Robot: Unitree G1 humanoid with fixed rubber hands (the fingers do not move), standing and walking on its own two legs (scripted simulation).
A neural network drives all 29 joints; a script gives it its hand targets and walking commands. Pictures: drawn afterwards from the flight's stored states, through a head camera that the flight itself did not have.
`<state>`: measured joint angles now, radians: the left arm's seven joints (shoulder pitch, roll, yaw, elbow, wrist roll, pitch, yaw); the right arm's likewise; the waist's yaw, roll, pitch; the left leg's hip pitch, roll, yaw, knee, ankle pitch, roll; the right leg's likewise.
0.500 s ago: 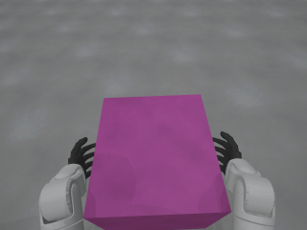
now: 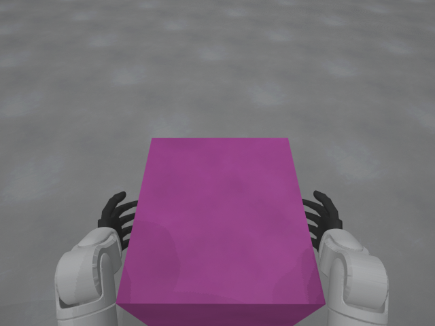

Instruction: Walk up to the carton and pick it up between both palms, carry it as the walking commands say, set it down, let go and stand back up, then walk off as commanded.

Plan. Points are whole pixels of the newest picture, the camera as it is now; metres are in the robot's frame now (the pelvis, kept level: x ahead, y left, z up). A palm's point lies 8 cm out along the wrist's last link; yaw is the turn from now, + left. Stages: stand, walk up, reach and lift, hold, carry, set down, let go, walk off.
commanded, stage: carry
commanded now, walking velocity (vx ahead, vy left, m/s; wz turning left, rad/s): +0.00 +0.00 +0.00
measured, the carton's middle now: (219, 233) +0.29 +0.00 +0.00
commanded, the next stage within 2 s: none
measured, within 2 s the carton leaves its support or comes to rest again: neither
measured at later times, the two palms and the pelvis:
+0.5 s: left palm (97, 258) +0.21 +0.19 +0.09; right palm (330, 258) +0.21 -0.16 +0.08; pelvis -0.03 +0.01 +0.00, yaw +0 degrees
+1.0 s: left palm (112, 258) +0.21 +0.17 +0.08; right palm (340, 261) +0.21 -0.18 +0.07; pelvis -0.04 -0.01 +0.00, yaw -1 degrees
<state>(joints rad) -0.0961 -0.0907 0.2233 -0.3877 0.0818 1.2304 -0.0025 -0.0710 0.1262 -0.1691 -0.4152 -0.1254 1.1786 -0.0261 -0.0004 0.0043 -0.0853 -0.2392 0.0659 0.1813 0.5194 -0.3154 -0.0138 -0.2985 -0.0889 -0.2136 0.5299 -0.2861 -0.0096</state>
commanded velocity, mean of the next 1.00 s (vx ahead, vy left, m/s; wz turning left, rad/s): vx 0.00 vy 0.00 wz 0.00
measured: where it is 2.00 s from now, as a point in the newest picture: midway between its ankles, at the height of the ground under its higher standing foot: outside the picture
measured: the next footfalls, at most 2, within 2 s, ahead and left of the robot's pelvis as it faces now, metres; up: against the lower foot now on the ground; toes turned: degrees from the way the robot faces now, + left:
none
